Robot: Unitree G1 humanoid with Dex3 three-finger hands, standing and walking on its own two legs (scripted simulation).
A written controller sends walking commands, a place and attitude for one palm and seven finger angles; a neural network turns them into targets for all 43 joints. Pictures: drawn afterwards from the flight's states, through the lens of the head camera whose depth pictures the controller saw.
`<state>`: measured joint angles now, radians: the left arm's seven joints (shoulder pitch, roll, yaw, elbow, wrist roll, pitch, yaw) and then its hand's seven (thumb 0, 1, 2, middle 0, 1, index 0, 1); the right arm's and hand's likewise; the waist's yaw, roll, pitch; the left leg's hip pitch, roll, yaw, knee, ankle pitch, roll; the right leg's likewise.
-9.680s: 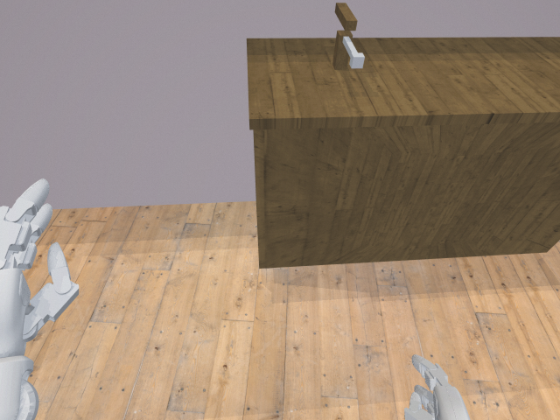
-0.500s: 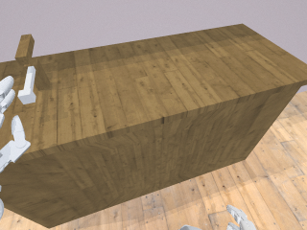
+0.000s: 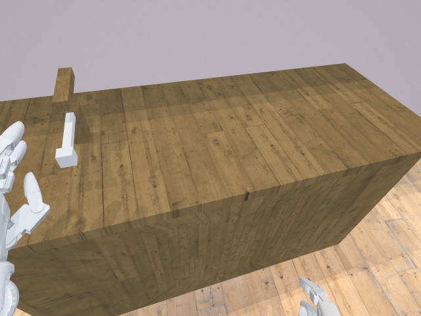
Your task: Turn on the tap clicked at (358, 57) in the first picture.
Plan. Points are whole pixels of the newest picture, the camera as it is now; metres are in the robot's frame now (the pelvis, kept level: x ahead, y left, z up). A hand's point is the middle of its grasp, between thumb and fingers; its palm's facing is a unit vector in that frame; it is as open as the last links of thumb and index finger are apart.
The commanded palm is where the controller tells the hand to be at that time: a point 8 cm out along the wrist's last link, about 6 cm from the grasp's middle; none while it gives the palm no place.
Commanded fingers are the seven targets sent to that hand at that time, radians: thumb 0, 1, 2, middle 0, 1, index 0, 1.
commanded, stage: come to a stop and stand still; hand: left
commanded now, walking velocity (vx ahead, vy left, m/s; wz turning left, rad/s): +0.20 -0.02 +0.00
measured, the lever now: (66, 157) +0.35 +0.30 +0.12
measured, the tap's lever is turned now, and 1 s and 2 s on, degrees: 0 0 0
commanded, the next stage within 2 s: look again from close up in 1.18 s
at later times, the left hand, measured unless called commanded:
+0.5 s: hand (71, 166) +0.28 +0.25 +0.18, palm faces +0.40 -0.84 -0.37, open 7.4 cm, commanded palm +0.22 +0.28 +0.18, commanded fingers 0.00 0.90 0.90 -0.20 -0.30 -0.20 -0.30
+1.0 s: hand (59, 192) +0.25 +0.25 +0.16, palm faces +0.42 -0.85 -0.31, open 7.4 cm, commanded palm +0.19 +0.28 +0.18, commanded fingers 0.00 0.90 0.90 -0.20 -0.30 -0.20 -0.30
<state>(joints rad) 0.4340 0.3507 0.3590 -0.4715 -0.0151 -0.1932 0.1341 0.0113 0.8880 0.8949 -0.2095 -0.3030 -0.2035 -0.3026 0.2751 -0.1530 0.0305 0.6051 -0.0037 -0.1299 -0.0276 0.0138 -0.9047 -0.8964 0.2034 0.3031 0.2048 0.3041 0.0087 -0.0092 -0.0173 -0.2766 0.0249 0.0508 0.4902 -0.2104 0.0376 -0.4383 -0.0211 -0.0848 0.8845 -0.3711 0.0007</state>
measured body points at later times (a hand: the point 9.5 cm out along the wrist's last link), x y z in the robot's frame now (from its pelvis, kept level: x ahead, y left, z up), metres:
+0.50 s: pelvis +0.06 +0.00 +0.00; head +0.08 +0.02 +0.45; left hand +0.26 +0.29 +0.20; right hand +0.24 -0.22 -0.07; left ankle +0.09 +0.11 -0.74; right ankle +0.03 -0.11 -0.74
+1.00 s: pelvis +0.03 +0.01 +0.00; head +0.02 +0.02 +0.45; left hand +0.22 +0.29 +0.18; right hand +0.19 -0.23 -0.07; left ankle +0.09 +0.11 -0.74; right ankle +0.03 -0.11 -0.74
